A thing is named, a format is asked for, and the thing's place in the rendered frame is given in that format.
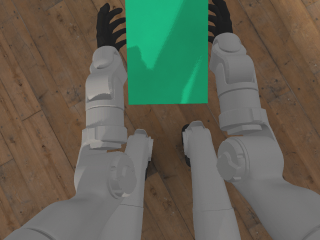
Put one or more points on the carton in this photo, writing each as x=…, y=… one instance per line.
x=167, y=51

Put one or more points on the left robot upper arm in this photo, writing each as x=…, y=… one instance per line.
x=101, y=181

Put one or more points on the left robot shin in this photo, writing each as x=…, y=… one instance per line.
x=139, y=131

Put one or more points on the right robot forearm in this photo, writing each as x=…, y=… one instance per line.
x=237, y=89

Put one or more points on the right robot upper arm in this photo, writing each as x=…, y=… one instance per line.
x=254, y=165

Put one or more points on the right robot hand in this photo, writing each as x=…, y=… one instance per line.
x=222, y=21

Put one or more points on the left robot forearm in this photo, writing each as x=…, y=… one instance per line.
x=104, y=104

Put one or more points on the left robot hand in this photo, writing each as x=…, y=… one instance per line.
x=105, y=35

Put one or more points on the robot right foot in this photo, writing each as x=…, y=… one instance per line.
x=186, y=158

